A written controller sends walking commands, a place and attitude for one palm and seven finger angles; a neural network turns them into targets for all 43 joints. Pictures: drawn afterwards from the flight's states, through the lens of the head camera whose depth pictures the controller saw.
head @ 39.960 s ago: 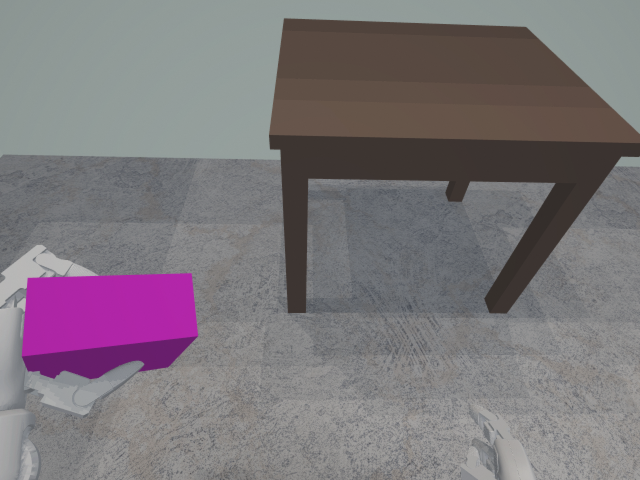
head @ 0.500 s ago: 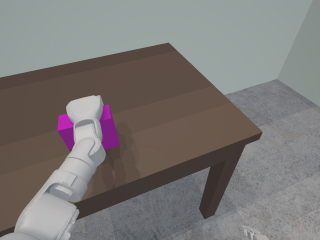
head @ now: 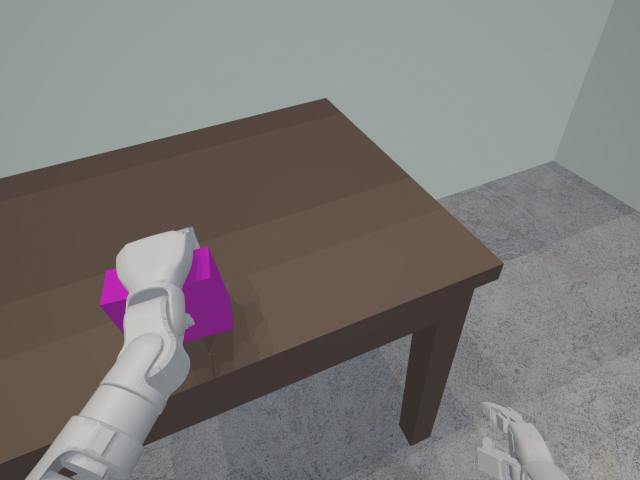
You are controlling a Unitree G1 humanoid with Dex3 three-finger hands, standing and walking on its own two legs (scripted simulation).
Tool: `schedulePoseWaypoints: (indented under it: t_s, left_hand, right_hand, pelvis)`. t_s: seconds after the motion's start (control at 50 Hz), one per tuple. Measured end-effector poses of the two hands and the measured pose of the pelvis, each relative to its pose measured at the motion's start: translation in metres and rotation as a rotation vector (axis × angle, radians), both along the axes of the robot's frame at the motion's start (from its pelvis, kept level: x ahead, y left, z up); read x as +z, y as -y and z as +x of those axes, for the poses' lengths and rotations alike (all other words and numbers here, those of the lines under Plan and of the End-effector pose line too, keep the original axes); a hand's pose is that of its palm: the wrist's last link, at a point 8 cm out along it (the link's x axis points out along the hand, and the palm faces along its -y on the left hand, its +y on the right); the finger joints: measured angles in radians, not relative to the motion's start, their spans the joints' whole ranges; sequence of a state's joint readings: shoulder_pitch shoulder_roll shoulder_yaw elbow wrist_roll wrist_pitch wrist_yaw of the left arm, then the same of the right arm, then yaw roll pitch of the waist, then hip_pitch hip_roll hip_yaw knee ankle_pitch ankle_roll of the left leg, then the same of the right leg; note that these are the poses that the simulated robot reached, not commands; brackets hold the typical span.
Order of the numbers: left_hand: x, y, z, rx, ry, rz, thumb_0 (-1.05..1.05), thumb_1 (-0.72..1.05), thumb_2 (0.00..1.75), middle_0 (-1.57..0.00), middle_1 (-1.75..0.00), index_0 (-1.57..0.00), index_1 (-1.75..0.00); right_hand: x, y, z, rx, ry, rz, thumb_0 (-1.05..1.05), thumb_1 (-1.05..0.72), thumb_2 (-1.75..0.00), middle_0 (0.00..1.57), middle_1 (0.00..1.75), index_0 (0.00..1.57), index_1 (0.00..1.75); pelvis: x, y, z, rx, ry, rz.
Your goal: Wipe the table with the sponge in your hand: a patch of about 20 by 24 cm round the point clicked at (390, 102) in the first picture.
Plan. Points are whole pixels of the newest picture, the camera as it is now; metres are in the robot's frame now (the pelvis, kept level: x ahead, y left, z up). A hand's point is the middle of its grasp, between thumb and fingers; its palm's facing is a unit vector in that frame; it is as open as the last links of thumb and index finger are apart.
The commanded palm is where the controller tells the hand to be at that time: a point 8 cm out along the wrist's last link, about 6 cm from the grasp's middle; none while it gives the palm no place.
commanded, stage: wipe back along the third lane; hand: left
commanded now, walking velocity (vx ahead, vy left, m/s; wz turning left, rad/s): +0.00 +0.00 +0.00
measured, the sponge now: (178, 310) +0.34 +0.24 +0.04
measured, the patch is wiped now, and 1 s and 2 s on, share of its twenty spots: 0.90 0.90 0.90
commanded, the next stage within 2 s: slide back across to the middle lane in 0.06 s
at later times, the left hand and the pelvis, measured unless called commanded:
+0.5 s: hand (168, 301) +0.31 +0.22 +0.10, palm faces +0.06 -0.10 -0.99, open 10.2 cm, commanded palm +0.27 +0.24 +0.15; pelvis -0.02 +0.00 +0.00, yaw -1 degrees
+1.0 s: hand (132, 314) +0.29 +0.26 +0.10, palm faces +0.01 -0.07 -1.00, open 10.2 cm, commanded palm +0.26 +0.28 +0.14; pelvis -0.01 -0.01 +0.00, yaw +0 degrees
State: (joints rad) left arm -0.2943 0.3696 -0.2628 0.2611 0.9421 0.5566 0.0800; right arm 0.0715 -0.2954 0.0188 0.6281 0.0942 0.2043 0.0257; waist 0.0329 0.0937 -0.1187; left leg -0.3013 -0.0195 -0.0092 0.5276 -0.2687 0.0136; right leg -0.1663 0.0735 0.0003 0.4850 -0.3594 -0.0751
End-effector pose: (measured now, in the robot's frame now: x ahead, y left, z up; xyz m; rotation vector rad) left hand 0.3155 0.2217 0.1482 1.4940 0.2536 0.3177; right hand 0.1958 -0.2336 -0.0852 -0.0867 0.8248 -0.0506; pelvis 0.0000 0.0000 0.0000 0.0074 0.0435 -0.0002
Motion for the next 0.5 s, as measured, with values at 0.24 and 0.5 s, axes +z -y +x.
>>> schedulePoseWaypoints:
  t_s: [0.24,0.5]
  left_hand:
    - [0.000,0.011,-0.025,0.005,0.023,-0.015,0.01,-0.50,1.06,-0.63,-1.41,-0.69,-1.37]
    - [0.005,0.002,-0.030,0.011,0.009,-0.052,0.00,-0.51,1.06,-0.66,-1.38,-0.72,-1.34]
  right_hand:
    - [0.006,-0.013,0.009,0.034,0.045,0.027,0.01,-0.91,-0.90,0.20,0.30,0.20,0.30]
    - [0.009,-0.019,0.006,0.039,0.061,0.012,0.01,-0.90,-0.90,0.20,0.30,0.20,0.30]
  pelvis:
    - [-0.001,-0.001,-0.008,-0.002,0.022,0.005]
    - [0.000,0.000,-0.015,-0.011,0.038,0.007]
